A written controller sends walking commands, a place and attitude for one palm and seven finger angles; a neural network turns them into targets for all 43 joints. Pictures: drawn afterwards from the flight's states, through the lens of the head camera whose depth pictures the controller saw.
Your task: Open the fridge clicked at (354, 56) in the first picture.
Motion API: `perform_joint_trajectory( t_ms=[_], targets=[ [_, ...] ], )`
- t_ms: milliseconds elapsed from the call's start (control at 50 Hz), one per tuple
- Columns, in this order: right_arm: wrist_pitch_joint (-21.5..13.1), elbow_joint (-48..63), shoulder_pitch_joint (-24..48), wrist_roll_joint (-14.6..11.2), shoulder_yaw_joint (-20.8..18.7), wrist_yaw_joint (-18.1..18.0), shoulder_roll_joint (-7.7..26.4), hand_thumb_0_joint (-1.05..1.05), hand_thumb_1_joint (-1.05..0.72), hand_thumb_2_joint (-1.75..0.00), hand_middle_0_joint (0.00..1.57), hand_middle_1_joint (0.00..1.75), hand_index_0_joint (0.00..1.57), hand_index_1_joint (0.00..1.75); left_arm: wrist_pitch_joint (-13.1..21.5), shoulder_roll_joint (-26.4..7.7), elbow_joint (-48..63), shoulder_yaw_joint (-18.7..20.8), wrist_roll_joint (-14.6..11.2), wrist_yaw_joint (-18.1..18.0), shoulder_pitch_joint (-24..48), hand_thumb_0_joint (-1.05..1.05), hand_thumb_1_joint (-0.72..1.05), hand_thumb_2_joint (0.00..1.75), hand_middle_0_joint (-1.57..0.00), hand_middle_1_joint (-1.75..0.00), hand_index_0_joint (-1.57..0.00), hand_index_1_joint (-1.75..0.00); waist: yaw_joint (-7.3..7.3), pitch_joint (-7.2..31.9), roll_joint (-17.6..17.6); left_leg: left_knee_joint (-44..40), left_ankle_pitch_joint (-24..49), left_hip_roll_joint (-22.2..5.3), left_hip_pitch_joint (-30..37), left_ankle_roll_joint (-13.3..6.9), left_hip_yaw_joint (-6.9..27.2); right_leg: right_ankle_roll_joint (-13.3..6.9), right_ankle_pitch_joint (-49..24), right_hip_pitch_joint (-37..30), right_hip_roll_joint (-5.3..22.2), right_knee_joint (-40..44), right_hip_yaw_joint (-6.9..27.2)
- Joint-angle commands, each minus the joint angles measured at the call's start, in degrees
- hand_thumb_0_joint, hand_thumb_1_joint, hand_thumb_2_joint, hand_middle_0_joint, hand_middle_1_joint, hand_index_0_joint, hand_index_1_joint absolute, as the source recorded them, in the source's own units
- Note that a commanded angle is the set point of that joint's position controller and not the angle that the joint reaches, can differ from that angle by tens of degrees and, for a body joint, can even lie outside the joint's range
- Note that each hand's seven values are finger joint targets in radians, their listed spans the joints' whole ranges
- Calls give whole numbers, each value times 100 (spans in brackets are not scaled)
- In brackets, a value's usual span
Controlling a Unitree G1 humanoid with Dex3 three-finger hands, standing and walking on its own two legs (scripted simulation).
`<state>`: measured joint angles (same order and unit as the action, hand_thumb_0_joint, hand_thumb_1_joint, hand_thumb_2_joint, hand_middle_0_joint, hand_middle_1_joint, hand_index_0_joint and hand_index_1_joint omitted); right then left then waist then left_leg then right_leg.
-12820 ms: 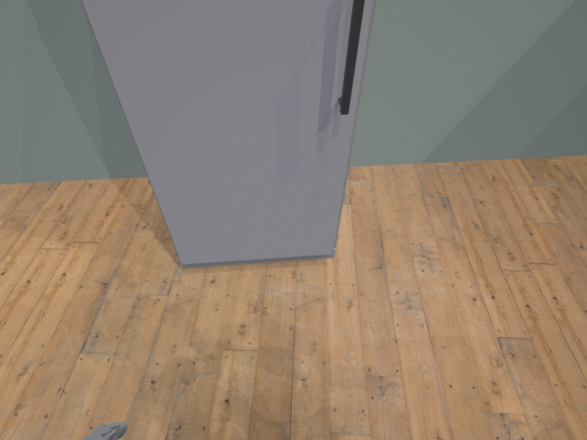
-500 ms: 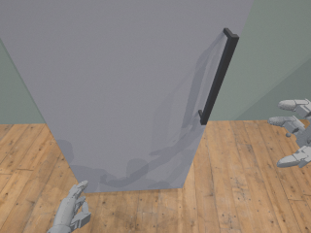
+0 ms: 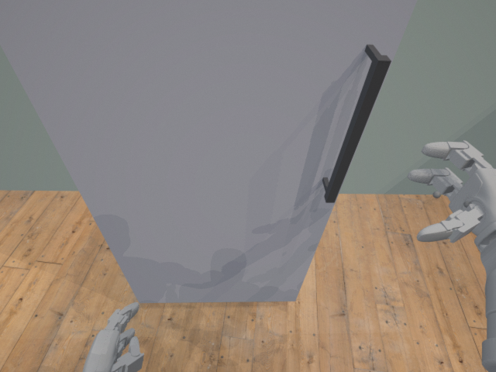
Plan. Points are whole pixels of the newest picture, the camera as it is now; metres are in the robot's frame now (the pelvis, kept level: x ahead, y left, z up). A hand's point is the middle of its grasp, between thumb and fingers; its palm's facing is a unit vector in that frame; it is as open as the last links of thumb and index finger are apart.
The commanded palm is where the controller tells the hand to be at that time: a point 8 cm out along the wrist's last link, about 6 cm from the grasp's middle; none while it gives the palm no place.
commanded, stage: move the hooked fingers beside the handle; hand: right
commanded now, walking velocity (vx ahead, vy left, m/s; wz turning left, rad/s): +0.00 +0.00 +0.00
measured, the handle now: (347, 136) +0.49 -0.15 +0.15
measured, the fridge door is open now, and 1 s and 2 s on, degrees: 0 0 0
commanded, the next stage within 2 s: feel for the door with the fingertips in 1.64 s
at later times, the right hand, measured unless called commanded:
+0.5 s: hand (403, 166) +0.40 -0.22 +0.16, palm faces -0.01 +1.00 -0.04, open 14.0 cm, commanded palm +0.38 -0.27 +0.17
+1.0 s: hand (388, 149) +0.44 -0.21 +0.16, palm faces -0.03 +1.00 +0.00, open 14.0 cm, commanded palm +0.41 -0.26 +0.16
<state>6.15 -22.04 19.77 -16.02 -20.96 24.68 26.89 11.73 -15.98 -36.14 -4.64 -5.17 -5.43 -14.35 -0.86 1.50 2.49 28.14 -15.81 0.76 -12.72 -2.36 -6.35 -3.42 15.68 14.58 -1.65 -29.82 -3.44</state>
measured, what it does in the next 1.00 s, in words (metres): stands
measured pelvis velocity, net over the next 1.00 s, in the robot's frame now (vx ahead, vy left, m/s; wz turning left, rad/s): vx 0.01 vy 0.02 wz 0.03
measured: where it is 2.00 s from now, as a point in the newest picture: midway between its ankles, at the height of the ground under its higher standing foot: outside the picture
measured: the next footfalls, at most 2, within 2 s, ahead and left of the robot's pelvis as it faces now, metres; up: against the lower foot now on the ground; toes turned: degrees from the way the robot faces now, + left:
none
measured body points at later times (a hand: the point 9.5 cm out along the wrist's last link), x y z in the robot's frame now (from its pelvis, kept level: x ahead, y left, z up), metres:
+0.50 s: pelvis +0.01 +0.01 +0.00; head +0.02 +0.02 +0.45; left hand +0.15 +0.26 -0.09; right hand +0.40 -0.28 +0.17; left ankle -0.01 +0.09 -0.74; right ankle +0.00 -0.08 -0.74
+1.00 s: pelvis +0.01 +0.02 +0.00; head +0.04 +0.02 +0.45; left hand +0.09 +0.29 -0.11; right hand +0.44 -0.26 +0.17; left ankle -0.01 +0.09 -0.74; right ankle +0.00 -0.08 -0.74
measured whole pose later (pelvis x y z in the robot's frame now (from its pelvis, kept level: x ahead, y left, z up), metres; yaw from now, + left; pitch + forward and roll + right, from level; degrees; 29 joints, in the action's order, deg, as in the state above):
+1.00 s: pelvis +0.01 +0.02 +0.00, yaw +2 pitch +5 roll +0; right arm -1.5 -48.8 38.8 -12.2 -21.4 22.2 29.8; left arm 5.3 -17.2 -37.9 -3.2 -4.7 -4.4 -19.6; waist 3.5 3.0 1.3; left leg 28.8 -16.5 2.2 -17.4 -3.5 -5.2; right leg -2.3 16.6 18.6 -0.2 -30.3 -4.3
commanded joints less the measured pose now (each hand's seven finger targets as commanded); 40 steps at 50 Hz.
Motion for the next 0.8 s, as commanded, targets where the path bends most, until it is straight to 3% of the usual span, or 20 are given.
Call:
perform_joint_trajectory(
  t_ms=[0,20,60,100,160,240,260,320,360,380,440,460,500,540,560,660,720,740,760,780],
  targets=[
    [-388,1358,2552,-70,-252,-161,1415,0,50,-30,30,120,30,120,275,-729,897,321,13,-86,573,0,90,90,-20,-30,-20,-30,87,1379,277,-363,1117,-130,-235,13,418,173,-1315,-1124,323,452,813],
    [-421,1331,2628,-89,-164,-196,1284,0,50,-30,30,120,30,120,272,-707,885,306,23,-89,577,0,90,90,-20,-30,-20,-30,107,1413,220,-367,1123,-130,-249,15,418,176,-1316,-1173,326,458,826],
    [-493,1145,2545,-82,-372,-269,1499,0,50,-30,30,120,30,120,236,-744,817,315,44,-81,508,0,90,90,-20,-30,-20,-30,50,1453,-131,-383,1231,-121,-102,10,421,166,-1460,-1115,349,444,799],
    [-504,1028,2793,-55,-207,-334,1290,0,50,-30,30,120,30,120,208,-714,799,302,29,-87,535,0,90,90,-20,-30,-20,-30,96,1387,55,-360,1264,-133,-158,9,419,186,-1451,-1114,318,481,787],
    [-406,661,2572,53,-283,-432,1397,0,50,-30,30,120,30,120,137,-743,761,319,42,-50,442,0,90,90,-20,-30,-20,-30,10,1324,68,-348,1389,-146,-109,-18,418,224,-1663,-1050,339,477,761],
    [-338,629,2940,123,-8,-457,1137,0,50,-30,30,120,30,120,45,-726,802,334,27,-33,403,0,90,90,-20,-30,-20,-30,113,1407,238,-307,1648,-170,-136,-3,426,230,-1915,-1114,312,419,719],
    [-336,502,2684,119,-273,-476,1401,0,50,-30,30,120,30,120,14,-745,805,359,46,-12,356,0,90,90,-20,-30,-20,-30,36,1459,-90,-314,1783,-157,-3,-7,444,190,-2012,-1034,336,373,695],
    [-459,618,3040,83,-359,-460,1518,0,50,-30,30,120,30,120,-40,-750,815,364,46,-31,315,0,90,90,-20,-30,-20,-30,100,1704,-89,-282,2012,-153,135,19,480,155,-2084,-1063,293,336,637],
    [-543,554,3257,98,-208,-442,1438,0,50,-30,30,120,30,120,-74,-753,762,373,43,-36,243,0,90,90,-20,-30,-20,-30,168,1672,-76,-292,2016,-143,68,22,494,137,-2116,-1106,319,294,614],
    [-572,560,3489,104,-142,-435,1395,0,50,-30,30,120,30,120,-74,-751,750,364,37,-41,265,0,90,90,-20,-30,-20,-30,222,1631,185,-319,1956,-139,-25,21,517,132,-2026,-1148,300,313,603],
    [-615,92,3504,147,-308,-447,1611,0,50,-30,30,120,30,120,-123,-793,645,383,42,-65,107,0,90,90,-20,-30,-20,-30,243,1575,144,-316,1962,-146,10,15,514,115,-1942,-1015,276,302,594],
    [-622,91,3599,153,-55,-409,1428,0,50,-30,30,120,30,120,-151,-805,652,384,33,-54,86,0,90,90,-20,-30,-20,-30,276,1563,125,-317,1995,-161,-4,18,533,95,-1950,-1009,284,274,562],
    [-619,-148,3702,168,-33,-375,1401,0,50,-30,30,120,30,120,-157,-814,619,392,27,-58,47,0,90,90,-20,-30,-20,-30,303,1562,251,-303,1980,-154,-77,13,536,91,-1931,-1013,266,267,582],
    [-647,-335,3794,155,-81,-364,1447,0,50,-30,30,120,30,120,-172,-842,592,409,40,-57,-15,0,90,90,-20,-30,-20,-30,320,1595,161,-299,1980,-154,-99,17,535,81,-1878,-969,256,244,582],
    [-666,-431,3756,156,-128,-354,1578,0,50,-30,30,120,30,120,-207,-873,586,425,39,-45,-75,0,90,90,-20,-30,-20,-30,308,1654,-83,-283,2055,-157,-10,26,541,61,-1922,-910,276,211,566],
    [-817,-699,3676,135,-438,-346,1893,0,50,-30,30,120,30,120,-279,-910,606,459,60,0,-181,0,90,90,-20,-30,-20,-30,221,1876,-255,-192,2465,-199,335,74,639,20,-1979,-637,253,156,461],
    [-907,-882,3992,229,-450,-361,1967,0,50,-30,30,120,30,120,-321,-889,594,445,42,8,-231,0,90,90,-20,-30,-20,-30,275,1670,69,-181,2345,-186,157,62,639,23,-1829,-535,225,177,452],
    [-926,-1008,4120,252,-216,-345,1745,0,50,-30,30,120,30,120,-327,-882,585,438,33,3,-237,0,90,90,-20,-30,-20,-30,362,1536,148,-208,2162,-172,-27,59,633,17,-1707,-553,234,177,449],
    [-960,-1085,4233,257,-239,-357,1841,0,50,-30,30,120,30,120,-357,-914,561,464,37,4,-303,0,90,90,-20,-30,-20,-30,397,1524,-5,-216,2170,-184,-32,66,648,-9,-1725,-527,263,130,427],
    [-1015,-1035,4441,285,-282,-353,1909,0,50,-30,30,120,30,120,-352,-914,548,455,48,5,-321,0,90,90,-20,-30,-20,-30,402,1630,118,-200,2219,-165,-12,68,672,-11,-1758,-566,243,132,442]
  ],
)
